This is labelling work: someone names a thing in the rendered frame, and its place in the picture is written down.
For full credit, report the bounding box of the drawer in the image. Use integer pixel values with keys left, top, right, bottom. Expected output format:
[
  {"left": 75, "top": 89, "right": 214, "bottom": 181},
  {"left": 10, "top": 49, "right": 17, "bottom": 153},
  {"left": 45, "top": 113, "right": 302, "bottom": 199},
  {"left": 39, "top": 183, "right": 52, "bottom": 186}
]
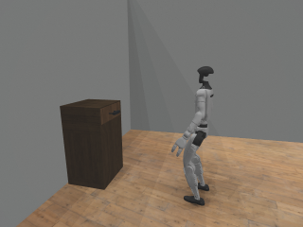
[{"left": 100, "top": 102, "right": 120, "bottom": 125}]

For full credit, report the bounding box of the humanoid robot head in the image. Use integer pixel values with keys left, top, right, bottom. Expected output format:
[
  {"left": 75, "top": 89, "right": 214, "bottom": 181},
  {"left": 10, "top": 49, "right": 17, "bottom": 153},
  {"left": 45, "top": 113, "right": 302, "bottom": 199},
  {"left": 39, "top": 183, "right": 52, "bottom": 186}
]
[{"left": 197, "top": 66, "right": 214, "bottom": 90}]

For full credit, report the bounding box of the left robot upper arm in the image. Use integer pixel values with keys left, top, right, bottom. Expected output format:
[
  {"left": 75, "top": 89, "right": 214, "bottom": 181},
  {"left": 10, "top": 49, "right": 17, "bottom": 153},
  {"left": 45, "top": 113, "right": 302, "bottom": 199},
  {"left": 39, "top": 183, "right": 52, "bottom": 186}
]
[{"left": 196, "top": 89, "right": 206, "bottom": 120}]

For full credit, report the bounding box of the robot left forearm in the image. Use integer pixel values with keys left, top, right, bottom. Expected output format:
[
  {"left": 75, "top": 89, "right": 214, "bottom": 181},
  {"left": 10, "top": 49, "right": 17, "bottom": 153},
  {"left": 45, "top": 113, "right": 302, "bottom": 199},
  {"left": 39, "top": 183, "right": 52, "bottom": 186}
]
[{"left": 182, "top": 112, "right": 203, "bottom": 140}]

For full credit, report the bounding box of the cabinet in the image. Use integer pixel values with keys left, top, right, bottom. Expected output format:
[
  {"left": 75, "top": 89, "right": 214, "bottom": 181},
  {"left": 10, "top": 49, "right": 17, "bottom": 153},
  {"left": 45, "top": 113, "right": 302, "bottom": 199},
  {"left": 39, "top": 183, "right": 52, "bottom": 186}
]
[{"left": 60, "top": 99, "right": 123, "bottom": 190}]

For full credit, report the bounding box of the handle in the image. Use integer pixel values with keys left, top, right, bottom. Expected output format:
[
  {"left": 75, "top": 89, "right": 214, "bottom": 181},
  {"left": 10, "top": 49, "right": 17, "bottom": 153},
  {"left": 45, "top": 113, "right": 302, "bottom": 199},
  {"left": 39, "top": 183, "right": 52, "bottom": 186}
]
[{"left": 109, "top": 110, "right": 120, "bottom": 115}]

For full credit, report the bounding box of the left robot hand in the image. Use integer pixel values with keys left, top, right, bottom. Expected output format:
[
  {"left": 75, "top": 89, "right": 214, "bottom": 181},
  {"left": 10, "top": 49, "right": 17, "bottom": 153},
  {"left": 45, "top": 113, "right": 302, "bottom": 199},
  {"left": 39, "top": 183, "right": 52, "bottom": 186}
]
[{"left": 171, "top": 137, "right": 187, "bottom": 157}]

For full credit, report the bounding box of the robot torso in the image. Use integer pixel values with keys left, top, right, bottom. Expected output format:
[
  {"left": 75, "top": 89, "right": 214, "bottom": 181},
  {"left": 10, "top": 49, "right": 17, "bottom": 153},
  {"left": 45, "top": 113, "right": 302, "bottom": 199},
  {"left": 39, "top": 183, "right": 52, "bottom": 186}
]
[{"left": 194, "top": 86, "right": 214, "bottom": 139}]

